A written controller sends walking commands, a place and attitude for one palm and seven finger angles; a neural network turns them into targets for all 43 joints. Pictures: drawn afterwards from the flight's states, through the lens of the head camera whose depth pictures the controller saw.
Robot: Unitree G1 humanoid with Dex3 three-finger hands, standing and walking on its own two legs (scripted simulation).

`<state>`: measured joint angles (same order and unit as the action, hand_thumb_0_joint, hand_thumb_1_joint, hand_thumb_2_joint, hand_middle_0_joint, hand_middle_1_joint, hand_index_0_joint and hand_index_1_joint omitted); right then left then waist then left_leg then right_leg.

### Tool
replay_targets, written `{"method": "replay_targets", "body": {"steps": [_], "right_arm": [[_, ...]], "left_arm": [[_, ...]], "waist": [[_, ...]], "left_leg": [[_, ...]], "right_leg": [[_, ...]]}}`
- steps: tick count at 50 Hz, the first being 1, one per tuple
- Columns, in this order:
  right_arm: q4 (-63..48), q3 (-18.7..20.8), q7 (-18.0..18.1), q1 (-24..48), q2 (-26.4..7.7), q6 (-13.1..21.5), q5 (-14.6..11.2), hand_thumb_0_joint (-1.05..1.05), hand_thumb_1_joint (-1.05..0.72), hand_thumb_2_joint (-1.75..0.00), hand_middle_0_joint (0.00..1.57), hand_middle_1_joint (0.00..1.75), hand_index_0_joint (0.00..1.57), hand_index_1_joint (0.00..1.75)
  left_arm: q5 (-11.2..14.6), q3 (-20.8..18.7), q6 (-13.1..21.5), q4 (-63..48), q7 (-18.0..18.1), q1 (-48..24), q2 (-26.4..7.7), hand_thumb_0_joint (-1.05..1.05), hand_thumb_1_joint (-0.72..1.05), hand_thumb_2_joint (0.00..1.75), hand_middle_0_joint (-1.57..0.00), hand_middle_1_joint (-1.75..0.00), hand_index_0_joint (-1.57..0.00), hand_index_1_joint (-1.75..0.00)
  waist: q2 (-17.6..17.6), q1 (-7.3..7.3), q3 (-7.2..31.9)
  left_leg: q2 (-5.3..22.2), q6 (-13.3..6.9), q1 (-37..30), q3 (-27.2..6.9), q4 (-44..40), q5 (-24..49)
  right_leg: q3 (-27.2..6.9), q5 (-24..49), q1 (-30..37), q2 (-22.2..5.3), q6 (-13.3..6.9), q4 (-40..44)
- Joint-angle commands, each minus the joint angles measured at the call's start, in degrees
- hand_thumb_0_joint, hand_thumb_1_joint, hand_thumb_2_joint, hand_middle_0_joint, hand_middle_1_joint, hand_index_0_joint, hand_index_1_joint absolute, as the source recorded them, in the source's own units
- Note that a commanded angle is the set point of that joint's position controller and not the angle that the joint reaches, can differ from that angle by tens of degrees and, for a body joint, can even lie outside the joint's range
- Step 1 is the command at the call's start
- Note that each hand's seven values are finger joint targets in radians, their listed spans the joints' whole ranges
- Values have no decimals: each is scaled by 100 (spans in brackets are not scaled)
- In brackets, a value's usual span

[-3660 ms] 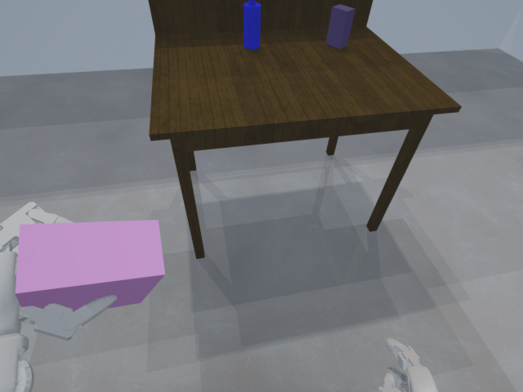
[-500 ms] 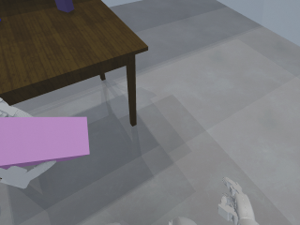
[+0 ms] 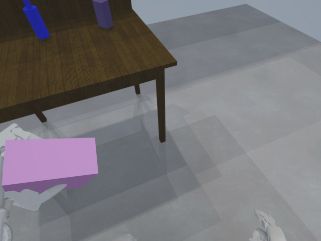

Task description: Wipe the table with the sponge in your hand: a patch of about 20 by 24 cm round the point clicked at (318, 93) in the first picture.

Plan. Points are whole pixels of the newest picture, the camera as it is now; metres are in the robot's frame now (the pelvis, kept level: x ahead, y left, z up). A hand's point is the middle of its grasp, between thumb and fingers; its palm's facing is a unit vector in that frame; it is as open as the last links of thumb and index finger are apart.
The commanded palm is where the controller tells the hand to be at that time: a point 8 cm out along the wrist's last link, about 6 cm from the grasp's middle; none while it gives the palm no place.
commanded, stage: take the last steps up to it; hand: left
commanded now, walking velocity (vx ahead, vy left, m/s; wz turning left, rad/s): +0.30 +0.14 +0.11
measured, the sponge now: (64, 167) +0.23 +0.19 +0.14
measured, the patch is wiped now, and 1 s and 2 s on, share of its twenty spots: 0.00 0.00 0.00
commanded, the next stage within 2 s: none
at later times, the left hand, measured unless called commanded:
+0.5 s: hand (10, 150) +0.25 +0.29 +0.17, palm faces +0.44 -0.77 -0.46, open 10.2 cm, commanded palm +0.20 +0.33 +0.17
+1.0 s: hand (20, 106) +0.36 +0.34 +0.17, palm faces +0.43 -0.82 -0.38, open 10.2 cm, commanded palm +0.30 +0.37 +0.17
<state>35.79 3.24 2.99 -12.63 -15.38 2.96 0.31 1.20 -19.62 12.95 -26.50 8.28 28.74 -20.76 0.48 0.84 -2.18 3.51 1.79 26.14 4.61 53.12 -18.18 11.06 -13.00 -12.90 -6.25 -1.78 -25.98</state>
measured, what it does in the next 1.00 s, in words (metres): walks ahead: left foot, then right foot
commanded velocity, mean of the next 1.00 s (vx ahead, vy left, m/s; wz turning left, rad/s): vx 0.30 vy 0.07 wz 0.00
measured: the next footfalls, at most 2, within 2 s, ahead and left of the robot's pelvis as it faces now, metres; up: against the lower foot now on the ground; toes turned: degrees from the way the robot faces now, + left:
left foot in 0.18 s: +0.05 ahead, +0.18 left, +0.00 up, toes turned +9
right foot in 0.50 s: +0.12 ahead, -0.05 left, +0.00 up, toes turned -8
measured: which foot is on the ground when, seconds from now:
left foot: up 0.00-0.16, down 0.18-0.50, up 0.52-0.82, down 0.84-1.00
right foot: down 0.00-0.18, up 0.20-0.48, down 0.50-0.84, up 0.86-1.00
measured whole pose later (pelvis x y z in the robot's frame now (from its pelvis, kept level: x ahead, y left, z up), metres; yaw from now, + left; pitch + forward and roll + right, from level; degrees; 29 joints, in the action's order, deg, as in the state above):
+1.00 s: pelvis +0.14 +0.09 -0.01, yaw +0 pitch +0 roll +0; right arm 34.7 0.5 2.8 -11.0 -8.5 5.8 -0.4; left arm 0.7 -22.3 12.7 -28.8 9.4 23.8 -21.4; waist 2.2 0.5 -2.6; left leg 5.7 -0.1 16.1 9.3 30.9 -14.3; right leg 5.4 -26.2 -26.2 -3.9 1.5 -61.9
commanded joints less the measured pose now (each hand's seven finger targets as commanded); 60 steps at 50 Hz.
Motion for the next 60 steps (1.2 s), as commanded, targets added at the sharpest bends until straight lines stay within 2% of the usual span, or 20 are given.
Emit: {"method": "replay_targets", "body": {"steps": [1,7,8,9,10,16,22,24,26,27,29,32,40,41,42,44,48,57,58,60], "right_arm": [[-982,86,15,471,-246,389,18,0,-90,-90,20,30,20,30],[-948,109,137,256,-274,443,-31,0,-90,-90,20,30,20,30],[-979,111,162,214,-373,457,-42,0,-90,-90,20,30,20,30],[-1040,113,124,297,-488,484,-58,0,-90,-90,20,30,20,30],[-953,50,91,280,-311,558,-71,0,-90,-90,20,30,20,30],[-684,7,-20,400,-236,722,-71,0,-90,-90,20,30,20,30],[-611,-106,70,442,-230,650,-11,0,-90,-90,20,30,20,30],[-600,-105,95,483,-170,560,-28,0,-90,-90,20,30,20,30],[-734,-79,45,625,-128,522,-55,0,-90,-90,20,30,20,30],[-678,21,-24,648,-248,516,-48,0,-90,-90,20,30,20,30],[-575,-119,-32,646,-137,430,-31,0,-90,-90,20,30,20,30],[-676,-132,9,764,-116,349,-37,0,-90,-90,20,30,20,30],[-983,57,159,401,-224,390,-28,0,-90,-90,20,30,20,30],[-1004,106,190,327,-345,395,-52,0,-90,-90,20,30,20,30],[-1052,158,172,338,-477,396,-96,0,-90,-90,20,30,20,30],[-964,46,121,456,-299,473,-38,0,-90,-90,20,30,20,30],[-854,56,33,418,-277,589,-77,0,-90,-90,20,30,20,30],[-811,-88,128,505,-179,497,-38,0,-90,-90,20,30,20,30],[-793,-87,135,528,-144,462,-54,0,-90,-90,20,30,20,30],[-896,-166,81,669,7,441,-60,0,-90,-90,20,30,20,30]], "left_arm": [[48,-828,349,-1260,282,-285,-1017,0,10,130,-120,-160,-120,-160],[9,-481,301,-1519,359,-1104,-839,0,10,130,-120,-160,-120,-160],[11,-412,354,-1710,347,-1337,-792,0,10,130,-120,-160,-120,-160],[-21,-389,444,-1855,338,-1437,-755,0,10,130,-120,-160,-120,-160],[-125,-509,538,-1504,297,-1419,-1002,0,10,130,-120,-160,-120,-160],[-47,-525,508,-1634,110,-645,-803,0,10,130,-120,-160,-120,-160],[-54,-563,318,-975,97,-887,-809,0,10,130,-120,-160,-120,-160],[-95,-623,288,-823,110,-995,-926,0,10,130,-120,-160,-120,-160],[-33,-839,250,-707,132,-1164,-1202,0,10,130,-120,-160,-120,-160],[20,-726,307,-903,100,-1349,-1129,0,10,130,-120,-160,-120,-160],[-5,-818,423,-1023,77,-929,-1140,0,10,130,-120,-160,-120,-160],[-48,-855,522,-1464,108,-806,-1143,0,10,130,-120,-160,-120,-160],[-12,-781,391,-1746,320,-707,-958,0,10,130,-120,-160,-120,-160],[-8,-769,426,-1736,315,-793,-929,0,10,130,-120,-160,-120,-160],[-4,-625,452,-1745,298,-882,-809,0,10,130,-120,-160,-120,-160],[-70,-804,510,-1378,248,-952,-1121,0,10,130,-120,-160,-120,-160],[-51,-613,463,-2094,159,-551,-856,0,10,130,-120,-160,-120,-160],[6,-788,204,-1115,163,-488,-903,0,10,130,-120,-160,-120,-160],[-12,-738,192,-1073,159,-643,-912,0,10,130,-120,-160,-120,-160],[-5,-1042,158,-947,210,-731,-1318,0,10,130,-120,-160,-120,-160]], "waist": [[942,-274,738],[256,-32,709],[-806,63,661],[-2291,20,517],[-1973,27,403],[-1443,-106,361],[-977,-88,476],[-242,-121,668],[1798,-216,681],[1465,-157,617],[595,-113,323],[591,-58,499],[126,-63,768],[-731,17,794],[-1910,22,819],[-1785,49,509],[-1468,-72,732],[-901,-90,768],[-423,-106,743],[1785,-236,811]], "left_leg": [[68,-116,295,192,-1051,-227],[-118,-258,-1718,432,-2847,-142],[349,-527,-2221,-334,-3354,-373],[1505,-1061,-2683,-2086,-3772,262],[1971,-1545,-2225,-2914,-4094,138],[1203,-1247,-1343,-955,-3729,775],[1080,-856,-1077,-519,-3146,169],[753,-655,-418,-228,-1807,83],[-205,-204,1268,-6,1027,-1295],[-66,-126,1384,-573,1727,-1049],[221,-42,1408,-635,1859,-460],[362,-52,534,-301,352,-232],[-7,-168,-1757,584,-2791,615],[447,-414,-2275,-106,-3076,499],[1595,-872,-2925,-1790,-3372,1000],[2301,-1611,-2191,-2931,-3949,261],[1583,-1241,-2256,-1103,-3528,1494],[1193,-692,-1234,-41,-2711,457],[983,-576,-837,133,-1926,285],[-143,-181,1294,290,937,-1457]], "right_leg": [[-1628,-36,974,-1555,-625,1078],[-1124,-1234,-150,-1008,-260,-2],[-748,-1419,-883,-444,8,-1156],[-155,-2182,-2034,326,311,-2708],[-597,-2370,-2410,271,232,-3748],[-458,-1004,-1615,120,385,-2819],[44,-647,-62,544,387,-612],[-748,-521,932,79,73,217],[-4228,-652,1412,-1935,-955,1227],[-4368,-1116,1181,-2001,-1049,1391],[-2990,-225,834,-1692,-951,1173],[-1505,918,360,-1312,-650,920],[-1032,-125,64,-633,-258,-297],[-821,-355,-545,-277,-58,-1223],[-333,-1738,-1693,368,232,-2664],[-1011,-2111,-2358,163,201,-4196],[-696,-1222,-2332,45,339,-3631],[90,-375,208,516,326,-298],[-350,-346,651,249,193,107],[-3901,232,1614,-1824,-902,1018]]}}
